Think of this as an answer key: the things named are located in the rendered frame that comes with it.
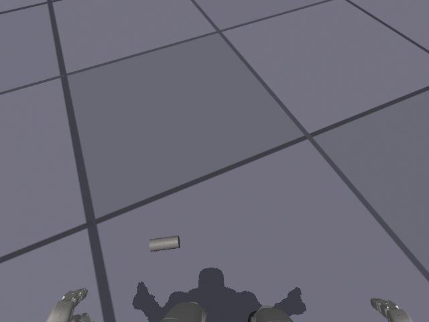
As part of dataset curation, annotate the can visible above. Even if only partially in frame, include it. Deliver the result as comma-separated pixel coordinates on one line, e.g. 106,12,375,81
149,236,180,252

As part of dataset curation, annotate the left robot hand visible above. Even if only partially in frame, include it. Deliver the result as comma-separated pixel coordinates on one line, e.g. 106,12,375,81
46,288,94,322

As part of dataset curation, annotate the right robot hand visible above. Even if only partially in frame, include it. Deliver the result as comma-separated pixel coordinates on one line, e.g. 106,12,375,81
371,298,413,322

